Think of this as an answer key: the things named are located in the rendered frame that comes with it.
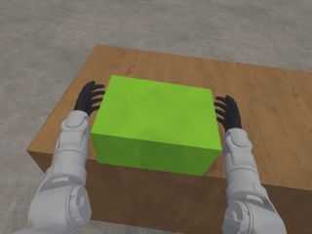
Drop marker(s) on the right robot forearm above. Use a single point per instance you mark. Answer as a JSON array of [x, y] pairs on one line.
[[243, 183]]

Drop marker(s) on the robot right hand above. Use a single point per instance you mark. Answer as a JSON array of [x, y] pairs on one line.
[[232, 119]]

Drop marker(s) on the left robot upper arm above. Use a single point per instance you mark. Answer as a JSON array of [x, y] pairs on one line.
[[61, 210]]

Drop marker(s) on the left robot forearm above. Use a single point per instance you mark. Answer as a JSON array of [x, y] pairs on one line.
[[70, 154]]

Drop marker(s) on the robot left hand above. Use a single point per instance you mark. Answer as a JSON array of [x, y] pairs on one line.
[[84, 101]]

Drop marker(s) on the pedestal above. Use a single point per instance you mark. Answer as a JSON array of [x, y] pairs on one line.
[[275, 106]]

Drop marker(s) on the carton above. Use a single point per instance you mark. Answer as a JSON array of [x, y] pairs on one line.
[[156, 126]]

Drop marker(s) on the right robot upper arm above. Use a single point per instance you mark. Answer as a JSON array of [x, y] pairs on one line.
[[242, 217]]

